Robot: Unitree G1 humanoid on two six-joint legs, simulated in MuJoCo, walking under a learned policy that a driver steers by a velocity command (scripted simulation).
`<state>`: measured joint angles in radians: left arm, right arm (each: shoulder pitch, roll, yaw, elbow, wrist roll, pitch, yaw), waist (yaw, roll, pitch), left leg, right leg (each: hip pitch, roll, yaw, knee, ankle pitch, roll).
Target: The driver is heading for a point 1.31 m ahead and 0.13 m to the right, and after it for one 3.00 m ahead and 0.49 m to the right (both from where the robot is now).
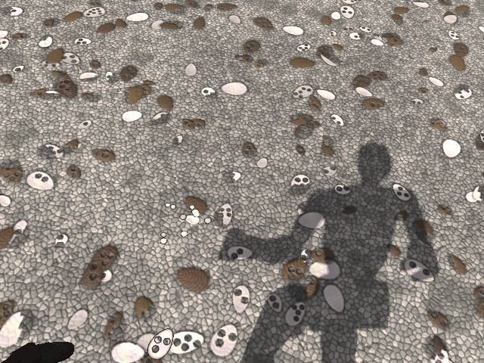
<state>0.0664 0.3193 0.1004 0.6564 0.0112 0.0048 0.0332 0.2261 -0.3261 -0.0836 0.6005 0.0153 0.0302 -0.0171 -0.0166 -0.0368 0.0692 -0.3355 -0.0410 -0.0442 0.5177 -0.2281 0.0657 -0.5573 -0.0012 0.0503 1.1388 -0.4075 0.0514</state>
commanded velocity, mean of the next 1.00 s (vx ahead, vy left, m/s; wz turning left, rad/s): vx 0.09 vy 0.00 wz -0.09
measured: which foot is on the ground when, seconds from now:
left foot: down 0.00-1.00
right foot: up 0.00-0.32, down 0.34-0.64, up 0.66-1.00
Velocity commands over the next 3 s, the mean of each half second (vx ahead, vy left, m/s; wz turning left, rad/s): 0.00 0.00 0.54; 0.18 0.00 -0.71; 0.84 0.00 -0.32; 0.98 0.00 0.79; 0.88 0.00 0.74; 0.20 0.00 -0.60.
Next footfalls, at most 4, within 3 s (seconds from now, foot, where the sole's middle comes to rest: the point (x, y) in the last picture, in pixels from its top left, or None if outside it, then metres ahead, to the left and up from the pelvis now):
0.34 right None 0.15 -0.12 -0.78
1.04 right None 0.18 -0.22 -0.78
1.48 left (315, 273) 0.67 -0.26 -0.78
1.90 right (380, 173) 1.05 -0.53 -0.78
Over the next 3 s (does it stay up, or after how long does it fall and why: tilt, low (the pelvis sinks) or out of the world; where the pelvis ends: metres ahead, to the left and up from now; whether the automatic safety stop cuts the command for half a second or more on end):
stays up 1.59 -0.21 -0.01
